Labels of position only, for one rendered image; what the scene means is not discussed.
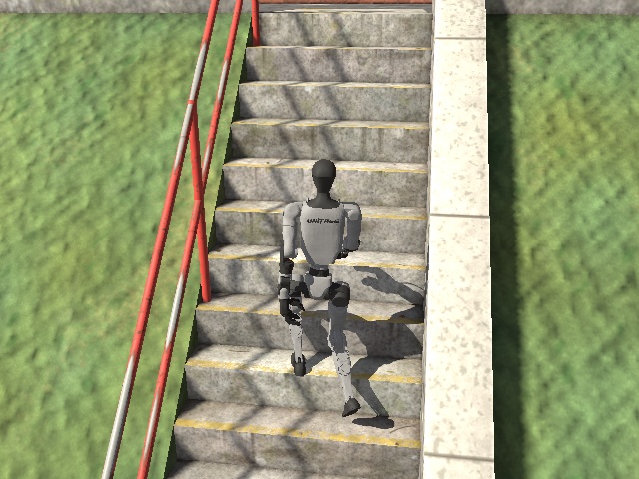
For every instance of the left robot forearm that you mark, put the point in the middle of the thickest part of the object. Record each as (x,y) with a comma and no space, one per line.
(285,275)

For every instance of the robot right hand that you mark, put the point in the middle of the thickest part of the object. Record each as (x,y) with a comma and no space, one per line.
(341,255)

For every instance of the robot left upper arm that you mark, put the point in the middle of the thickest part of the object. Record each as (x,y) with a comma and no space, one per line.
(290,212)

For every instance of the robot left shin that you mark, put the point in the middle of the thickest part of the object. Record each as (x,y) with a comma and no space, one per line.
(296,336)

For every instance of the robot left hand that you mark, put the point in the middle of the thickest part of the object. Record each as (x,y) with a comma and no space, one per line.
(286,313)

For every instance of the right robot forearm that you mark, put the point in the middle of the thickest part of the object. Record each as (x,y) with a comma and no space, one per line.
(346,251)

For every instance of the robot right upper arm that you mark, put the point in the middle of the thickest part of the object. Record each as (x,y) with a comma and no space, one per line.
(354,217)

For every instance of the robot head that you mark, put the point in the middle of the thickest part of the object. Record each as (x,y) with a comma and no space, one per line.
(323,173)

